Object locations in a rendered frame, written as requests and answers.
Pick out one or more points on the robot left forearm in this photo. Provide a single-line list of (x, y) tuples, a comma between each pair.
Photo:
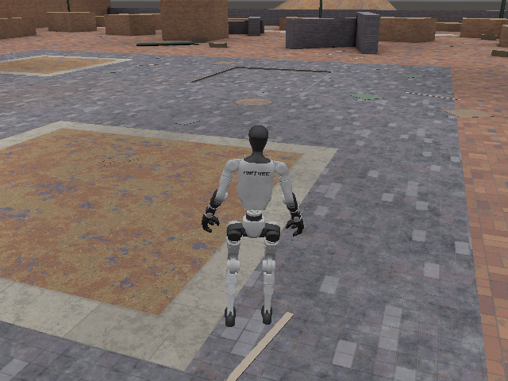
[(213, 206)]

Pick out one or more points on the robot right upper arm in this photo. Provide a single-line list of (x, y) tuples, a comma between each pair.
[(285, 182)]

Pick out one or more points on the robot right hand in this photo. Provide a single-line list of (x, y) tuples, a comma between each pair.
[(299, 224)]

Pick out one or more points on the right robot thigh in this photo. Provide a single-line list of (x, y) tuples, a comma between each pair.
[(271, 241)]

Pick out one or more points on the robot right forearm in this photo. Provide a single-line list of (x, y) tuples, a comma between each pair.
[(294, 210)]

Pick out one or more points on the robot head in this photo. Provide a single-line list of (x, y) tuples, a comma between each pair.
[(258, 136)]

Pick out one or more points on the robot left upper arm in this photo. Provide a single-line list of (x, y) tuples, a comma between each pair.
[(226, 178)]

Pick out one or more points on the robot left hand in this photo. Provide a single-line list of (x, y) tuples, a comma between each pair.
[(211, 221)]

